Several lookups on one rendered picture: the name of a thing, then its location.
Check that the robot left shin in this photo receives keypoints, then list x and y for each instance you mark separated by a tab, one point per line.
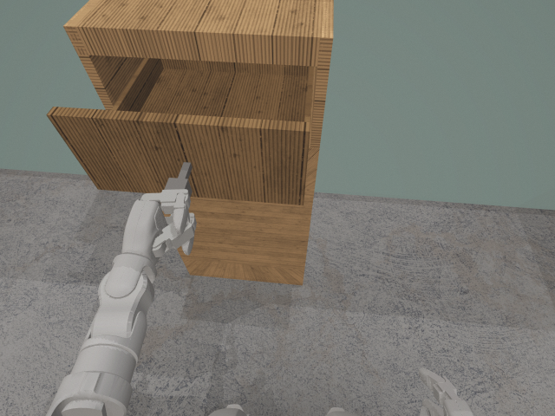
235	406

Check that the right robot hand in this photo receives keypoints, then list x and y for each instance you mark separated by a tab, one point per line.
445	393

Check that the robot left forearm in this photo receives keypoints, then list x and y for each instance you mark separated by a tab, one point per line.
99	383

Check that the robot right shin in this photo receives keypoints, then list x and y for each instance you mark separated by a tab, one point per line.
335	409

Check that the cabinet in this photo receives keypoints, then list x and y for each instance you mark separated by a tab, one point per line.
235	239

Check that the drawer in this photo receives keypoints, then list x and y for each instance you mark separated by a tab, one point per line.
244	127

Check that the handle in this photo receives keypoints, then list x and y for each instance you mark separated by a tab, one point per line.
182	181

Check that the left robot hand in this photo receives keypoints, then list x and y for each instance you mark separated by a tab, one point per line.
146	222

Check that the robot shin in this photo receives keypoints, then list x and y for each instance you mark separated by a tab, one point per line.
335	409
235	406

